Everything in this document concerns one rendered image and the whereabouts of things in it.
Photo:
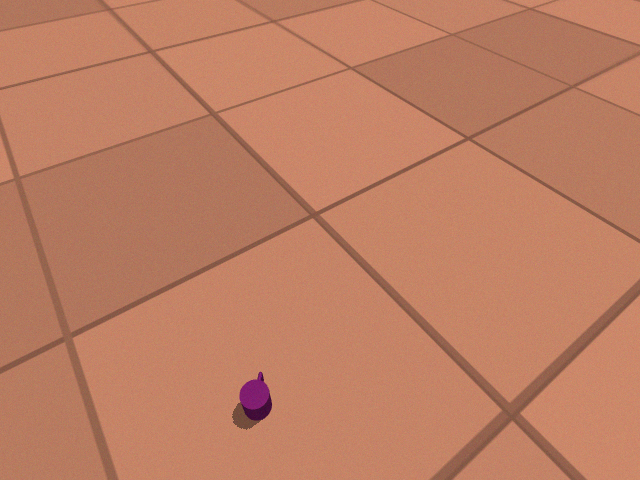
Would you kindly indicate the mug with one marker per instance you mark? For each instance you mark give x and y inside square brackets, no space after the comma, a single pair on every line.
[255,398]

